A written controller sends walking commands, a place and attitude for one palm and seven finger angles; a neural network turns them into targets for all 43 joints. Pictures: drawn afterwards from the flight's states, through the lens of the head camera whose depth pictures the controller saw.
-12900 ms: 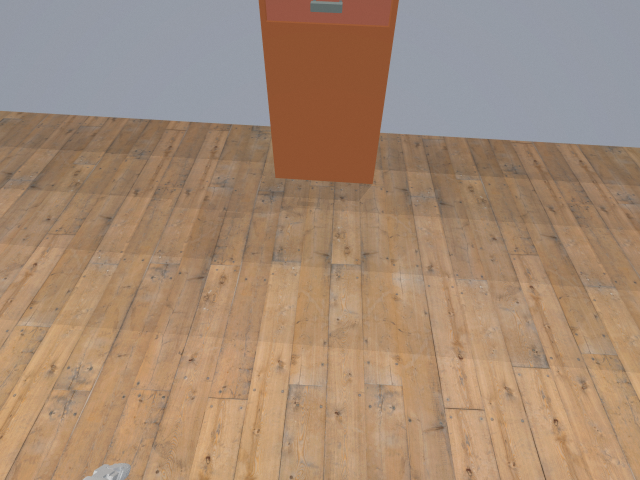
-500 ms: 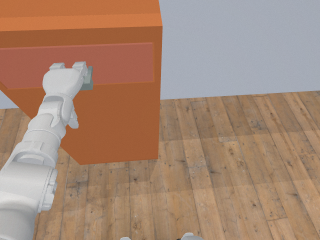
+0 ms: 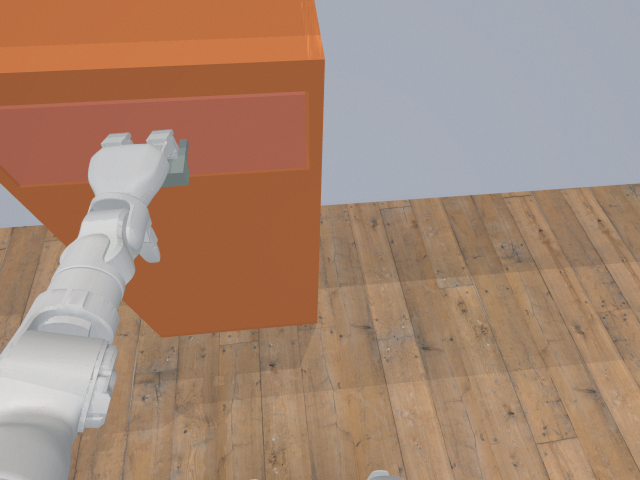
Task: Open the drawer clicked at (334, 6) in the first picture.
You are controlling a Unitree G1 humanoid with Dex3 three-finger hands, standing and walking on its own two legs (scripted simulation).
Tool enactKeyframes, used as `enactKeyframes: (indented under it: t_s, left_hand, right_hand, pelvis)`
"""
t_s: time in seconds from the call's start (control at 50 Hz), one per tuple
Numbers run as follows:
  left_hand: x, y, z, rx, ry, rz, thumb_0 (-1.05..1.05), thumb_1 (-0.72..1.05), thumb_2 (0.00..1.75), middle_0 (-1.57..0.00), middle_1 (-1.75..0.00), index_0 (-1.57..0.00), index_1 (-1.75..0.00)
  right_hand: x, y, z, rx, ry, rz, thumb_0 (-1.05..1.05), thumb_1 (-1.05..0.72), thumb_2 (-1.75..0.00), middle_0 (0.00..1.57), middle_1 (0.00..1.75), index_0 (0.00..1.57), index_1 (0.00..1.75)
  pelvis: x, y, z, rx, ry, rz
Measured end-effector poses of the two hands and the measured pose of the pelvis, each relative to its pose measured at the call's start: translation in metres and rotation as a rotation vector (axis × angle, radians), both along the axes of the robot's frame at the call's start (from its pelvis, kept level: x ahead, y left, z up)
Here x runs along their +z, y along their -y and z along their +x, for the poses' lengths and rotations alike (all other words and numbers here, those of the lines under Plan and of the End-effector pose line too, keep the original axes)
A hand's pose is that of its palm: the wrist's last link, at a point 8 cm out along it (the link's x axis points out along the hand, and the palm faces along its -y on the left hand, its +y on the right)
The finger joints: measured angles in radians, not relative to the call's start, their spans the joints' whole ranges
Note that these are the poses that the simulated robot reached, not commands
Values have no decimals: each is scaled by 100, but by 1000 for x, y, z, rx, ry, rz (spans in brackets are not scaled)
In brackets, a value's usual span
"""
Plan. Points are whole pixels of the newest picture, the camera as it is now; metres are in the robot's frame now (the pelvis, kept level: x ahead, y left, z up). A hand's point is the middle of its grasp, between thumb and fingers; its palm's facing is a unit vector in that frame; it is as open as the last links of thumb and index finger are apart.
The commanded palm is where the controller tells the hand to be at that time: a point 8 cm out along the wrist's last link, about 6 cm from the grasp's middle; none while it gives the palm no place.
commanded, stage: close the thumb around the handle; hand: left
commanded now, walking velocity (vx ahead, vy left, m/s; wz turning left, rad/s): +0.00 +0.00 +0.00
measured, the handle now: (148, 161) +0.53 +0.21 +0.06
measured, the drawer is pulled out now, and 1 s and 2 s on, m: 0.00 0.00 0.09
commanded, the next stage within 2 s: pull the drawer open in 0.64 s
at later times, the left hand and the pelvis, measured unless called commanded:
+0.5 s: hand (148, 195) +0.49 +0.21 +0.04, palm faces -0.06 -0.02 -1.00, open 6.4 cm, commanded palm +0.47 +0.22 +0.10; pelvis +0.00 +0.00 +0.00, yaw +0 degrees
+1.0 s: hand (149, 198) +0.49 +0.21 +0.04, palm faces -0.06 -0.03 -1.00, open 5.8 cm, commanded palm +0.44 +0.22 +0.10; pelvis +0.01 +0.00 +0.00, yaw -1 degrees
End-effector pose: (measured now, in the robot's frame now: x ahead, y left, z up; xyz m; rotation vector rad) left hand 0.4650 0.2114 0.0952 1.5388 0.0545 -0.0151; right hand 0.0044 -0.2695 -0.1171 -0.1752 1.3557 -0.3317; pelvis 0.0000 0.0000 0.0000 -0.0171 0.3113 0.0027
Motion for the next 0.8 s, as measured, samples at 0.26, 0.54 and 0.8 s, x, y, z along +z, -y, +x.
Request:
enactKeyframes:
  t_s: [0.26, 0.54, 0.8]
  left_hand:
    - [0, 2, 3, 19, 0, 7, 0, -5, 49, -34, -124, -35, -124]
    - [-1, 2, 4, 14, -23, 13, 0, 65, 80, -38, -132, -40, -132]
    - [-3, 2, 4, 17, -15, 24, -1, 66, 84, -37, -135, -40, -134]
  right_hand:
    - [1, 3, 4, 10, 7, -9, 0, -91, -89, 20, 30, 20, 30]
    - [0, 4, -7, -3, -22, -5, 0, -91, -89, 20, 30, 20, 30]
    - [-1, 7, -5, 7, -25, -9, 0, -91, -89, 20, 30, 20, 30]
  pelvis:
    - [-1, 0, -1, 4, -2, -1]
    - [0, 2, 1, 3, -5, 0]
    - [-1, 4, -1, 13, -10, -1]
